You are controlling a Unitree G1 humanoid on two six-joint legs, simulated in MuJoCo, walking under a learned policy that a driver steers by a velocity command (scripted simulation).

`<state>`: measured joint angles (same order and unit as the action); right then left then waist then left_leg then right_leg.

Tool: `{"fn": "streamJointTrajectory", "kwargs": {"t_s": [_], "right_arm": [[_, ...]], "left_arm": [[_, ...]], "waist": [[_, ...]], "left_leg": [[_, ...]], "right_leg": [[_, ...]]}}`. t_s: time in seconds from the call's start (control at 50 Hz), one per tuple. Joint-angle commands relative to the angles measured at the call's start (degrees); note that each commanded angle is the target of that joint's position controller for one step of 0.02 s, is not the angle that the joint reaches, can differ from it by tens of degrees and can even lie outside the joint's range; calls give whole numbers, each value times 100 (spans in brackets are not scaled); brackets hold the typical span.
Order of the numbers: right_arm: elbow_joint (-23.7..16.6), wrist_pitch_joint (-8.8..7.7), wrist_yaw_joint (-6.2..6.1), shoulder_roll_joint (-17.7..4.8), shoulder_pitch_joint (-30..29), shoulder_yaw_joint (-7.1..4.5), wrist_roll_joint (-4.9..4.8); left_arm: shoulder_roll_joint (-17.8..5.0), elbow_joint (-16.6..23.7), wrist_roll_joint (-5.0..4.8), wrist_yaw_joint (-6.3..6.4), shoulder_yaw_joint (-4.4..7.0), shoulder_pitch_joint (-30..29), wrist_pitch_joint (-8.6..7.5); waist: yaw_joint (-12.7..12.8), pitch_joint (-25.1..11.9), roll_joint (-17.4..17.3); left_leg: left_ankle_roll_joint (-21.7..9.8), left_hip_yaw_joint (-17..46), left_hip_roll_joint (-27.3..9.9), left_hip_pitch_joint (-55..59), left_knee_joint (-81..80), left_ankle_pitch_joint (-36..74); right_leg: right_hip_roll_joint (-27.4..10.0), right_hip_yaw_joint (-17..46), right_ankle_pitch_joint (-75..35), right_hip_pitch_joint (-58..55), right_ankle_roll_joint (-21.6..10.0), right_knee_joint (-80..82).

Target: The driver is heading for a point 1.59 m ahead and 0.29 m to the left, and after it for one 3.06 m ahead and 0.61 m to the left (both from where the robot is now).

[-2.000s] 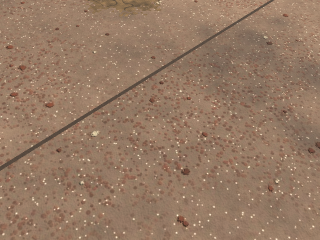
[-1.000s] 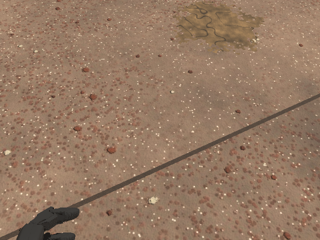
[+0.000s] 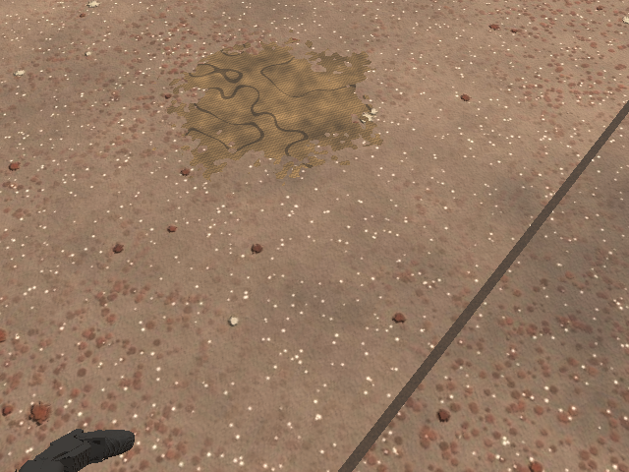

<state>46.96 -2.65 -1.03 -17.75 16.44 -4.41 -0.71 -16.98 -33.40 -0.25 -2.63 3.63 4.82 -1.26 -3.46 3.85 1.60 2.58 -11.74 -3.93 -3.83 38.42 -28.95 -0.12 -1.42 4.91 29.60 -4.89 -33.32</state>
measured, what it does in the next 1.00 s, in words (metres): steps on the spot, turning left: left foot, then right foot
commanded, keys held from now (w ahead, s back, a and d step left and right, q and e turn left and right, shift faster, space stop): e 0.04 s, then no key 0.02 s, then q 0.82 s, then no key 0.12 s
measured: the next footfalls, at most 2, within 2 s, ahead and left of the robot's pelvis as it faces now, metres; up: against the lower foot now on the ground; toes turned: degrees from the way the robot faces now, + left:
left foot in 0.46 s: +0.11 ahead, +0.14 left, +0.00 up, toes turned +5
right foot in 0.86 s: +0.17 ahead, -0.09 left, +0.00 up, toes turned +21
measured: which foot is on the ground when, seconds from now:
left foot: up 0.00-0.44, down 0.46-0.86, up 0.88-1.00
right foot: down 0.00-0.48, up 0.50-0.84, down 0.86-1.00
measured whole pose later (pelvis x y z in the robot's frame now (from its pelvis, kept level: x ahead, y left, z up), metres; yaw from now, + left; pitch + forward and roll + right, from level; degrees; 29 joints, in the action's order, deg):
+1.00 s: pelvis +0.09 +0.00 +0.03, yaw +21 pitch +1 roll +0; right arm 39.9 2.8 -2.4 -20.4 9.4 -5.6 -0.7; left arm -15.1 -42.9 0.7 0.8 3.7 8.3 -0.5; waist 0.2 2.4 -2.8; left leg 3.6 8.6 4.7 -27.5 62.0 -27.5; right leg 0.6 0.3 13.0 13.7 -1.5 -25.5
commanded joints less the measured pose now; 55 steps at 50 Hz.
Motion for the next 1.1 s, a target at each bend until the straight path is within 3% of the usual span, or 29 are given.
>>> {"fn": "streamJointTrajectory", "kwargs": {"t_s": [0.02, 0.04, 0.06, 0.08, 0.12, 0.18, 0.22, 0.28, 0.32, 0.4, 0.44, 0.46, 0.48, 0.5, 0.52, 0.54, 0.58, 0.62, 0.7, 0.78, 0.84, 0.86, 0.88, 0.9, 0.92, 0.96, 0.98, 1.04, 1.1], "right_arm": [[-584, -154, 117, -503, 663, 67, 209], [-650, -131, 128, -897, -59, -48, -2], [-752, -90, 79, -825, -351, -22, -31], [-630, -12, 6, -753, -341, -6, 27], [-506, 150, -41, -742, -100, -19, 44], [-330, 232, -90, -364, 137, 80, 76], [-304, 265, -90, -239, -26, 137, 72], [-383, 341, -85, -464, -399, 83, 8], [-509, 381, -95, -607, -612, 30, -7], [-572, 379, -48, -473, -557, 17, 2], [-476, 362, 21, -376, -246, 17, 9], [-480, 355, 50, -473, -167, -7, 41], [-525, 355, 30, -907, -103, -109, 89], [-605, 377, -17, -1429, -282, -254, 22], [-661, 332, -15, -1191, -52, -218, 149], [-658, 248, -26, -1064, 16, -182, 227], [-768, 173, -49, -977, -451, -195, 47], [-807, 243, -105, -885, -560, -178, -45], [-892, 416, -178, -1012, -469, -261, -33], [-1020, 499, -132, -1068, -662, -295, -48], [-1132, 526, -149, -930, -943, -249, -134], [-1147, 517, -153, -703, -760, -183, -58], [-1216, 472, -124, -394, -413, -105, 1], [-1190, 406, -134, -844, -407, -238, 54], [-1069, 410, -134, -1166, -399, -357, 3], [-887, 515, -179, -987, -323, -356, 20], [-893, 540, -176, -827, -356, -310, 27], [-1044, 501, -149, -507, -644, -171, -15], [-1128, 480, -90, -270, -845, -14, 46]], "left_arm": [[-1627, 379, 120, 135, 452, 1426, -3], [-1257, 413, 84, 73, 373, 1195, -35], [-1024, 348, -13, 87, 302, 884, -48], [-761, 341, -57, 122, 207, 621, -37], [-604, 298, 96, 155, 119, 351, -47], [-370, 29, 206, 185, 12, 221, -162], [-372, -137, 230, 225, 8, 166, -156], [-557, -323, 269, 268, 52, 156, -84], [-703, -408, 211, 308, 99, 164, -4], [-697, -513, 83, 412, 125, 160, 131], [-697, -544, 0, 453, 144, 66, 197], [-671, -623, -57, 466, 162, 227, 220], [-519, -579, -8, 482, 148, 330, 204], [-298, -363, 143, 470, 108, 107, 147], [-400, -246, 175, 486, 127, -531, 123], [-480, -265, 100, 463, 189, -497, 124], [-442, -434, 50, 476, 214, -175, 189], [-361, -433, 41, 492, 195, -220, 169], [-264, -408, -45, 420, 138, -345, 103], [-430, -456, -77, 332, 179, -158, 72], [-546, -626, -39, 293, 267, 328, 3], [-847, -631, 36, 327, 348, 513, 8], [-1335, -568, 148, 363, 430, 383, 67], [-1134, -519, 295, 330, 378, 393, 31], [-823, -446, 270, 329, 271, 139, -15], [-546, -436, 81, 343, 179, -245, -34], [-525, -485, 42, 366, 145, -223, -28], [-514, -655, 69, 425, 114, 92, 17], [-665, -746, 51, 414, 132, 108, 63]], "waist": [[580, -3128, 1196], [804, -2631, 339], [640, -1860, 84], [467, -1451, -166], [184, -1272, 96], [57, -1356, 215], [152, -1308, 327], [362, -973, 433], [452, -682, 457], [418, -625, 351], [212, -751, 351], [169, -726, 235], [310, -769, -532], [484, -554, -1703], [-68, -572, -1771], [-27, -737, -1327], [253, -769, -805], [305, -890, -814], [177, -1044, -1003], [191, -960, -1250], [477, -912, -1143], [409, -1079, -572], [87, -960, 1085], [264, -949, 1132], [193, -763, 621], [110, -506, 473], [156, -452, 531], [341, -550, 691], [468, -703, 865]], "left_leg": [[114, 1559, 681, -3244, 4402, -1354], [15, 1802, 405, -3485, 4374, -676], [-22, 1661, 216, -3674, 3967, -142], [18, 1629, -36, -3506, 3610, 150], [58, 1573, -146, -2589, 3161, 457], [174, 1513, -178, -1868, 2112, 791], [190, 1505, -222, -1553, 1321, 1159], [139, 1443, -174, -1478, 782, 1326], [74, 1392, -123, -1758, 704, 981], [-83, 1202, -9, -1903, 361, 660], [-243, 971, 175, -1419, -516, 1211], [-410, 1127, 157, -1168, -1143, 1904], [-737, 2050, -440, -810, -1571, 3074], [-1504, 3415, -1311, -509, -1731, 4087], [-2046, 3958, -1680, -229, -1988, 4490], [-2061, 3781, -1597, -85, -1936, 4653], [-1609, 3177, -1159, 88, -1660, 4885], [-1460, 2978, -907, 136, -1564, 5129], [-1432, 3071, -740, 127, -1452, 4891], [-1420, 3534, -656, -312, -1480, 4277], [-1018, 3663, -267, -767, -1188, 3123], [-730, 3365, 67, -1397, -557, 1937], [-338, 2351, 1047, -2603, 582, -313], [-82, 2222, 842, -2871, 1933, -984], [-20, 2297, 687, -2814, 2618, -630], [131, 2224, 656, -2848, 2955, 15], [204, 2201, 683, -2821, 3023, 224], [309, 1902, 612, -2637, 2090, 463], [306, 1529, 333, -1823, 667, 348]], "right_leg": [[-2284, 4158, -3315, -4787, -2063, 615], [-1933, 3532, -2451, -4295, -1761, 967], [-1669, 2915, -1874, -3554, -1447, 1081], [-1490, 2440, -1762, -2847, -1216, 1148], [-1276, 1919, -2023, -1697, -1098, 1370], [-1084, 1155, -2513, -1220, -1042, 1485], [-1007, 875, -1893, -1157, -928, 1589], [-1125, 980, -2, -1099, -902, 1887], [-1302, 1200, 742, -1250, -931, 1952], [-1539, 1293, 249, -1862, -924, 1626], [-1424, 965, -528, -1964, -722, 1205], [-1249, 738, -566, -1906, -439, 900], [-766, 217, -151, -1489, 8, -13], [204, -463, 1163, -334, 548, -753], [451, -12, 2778, 397, 670, -1836], [354, 370, 2978, 596, 670, -2676], [177, 557, 2475, 788, 740, -2834], [183, 492, 2101, 551, 867, -2428], [289, 461, 1679, -37, 967, -1249], [389, 468, 1549, -796, 901, -294], [266, 411, 287, -1824, 694, 1334], [-557, 1057, -90, -2576, 403, 1445], [-1808, 2452, -1495, -2967, -399, 1476], [-2463, 3154, -1566, -2521, -1147, 1629], [-2176, 2701, -1221, -2238, -1148, 1653], [-1507, 1812, -664, -2068, -738, 1598], [-1396, 1614, -839, -2038, -740, 1592], [-1218, 1211, -1073, -2371, -809, 1564], [-1225, 1036, -1187, -2362, -805, 1457]]}}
